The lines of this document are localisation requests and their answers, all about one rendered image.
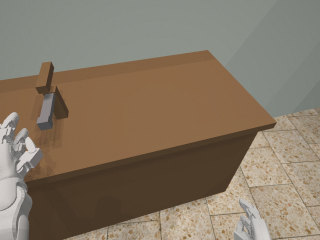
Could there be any robot left hand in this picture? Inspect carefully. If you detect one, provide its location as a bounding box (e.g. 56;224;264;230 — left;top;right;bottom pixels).
0;112;44;181

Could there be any left robot forearm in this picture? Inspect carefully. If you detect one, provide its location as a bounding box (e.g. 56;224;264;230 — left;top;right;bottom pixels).
0;177;33;240

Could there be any robot right hand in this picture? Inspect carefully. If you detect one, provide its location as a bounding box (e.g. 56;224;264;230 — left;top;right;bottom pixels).
233;198;272;240

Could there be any counter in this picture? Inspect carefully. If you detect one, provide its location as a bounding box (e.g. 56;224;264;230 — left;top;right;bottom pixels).
0;50;277;240

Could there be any tap lever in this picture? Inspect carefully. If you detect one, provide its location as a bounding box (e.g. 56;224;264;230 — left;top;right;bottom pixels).
36;93;56;131

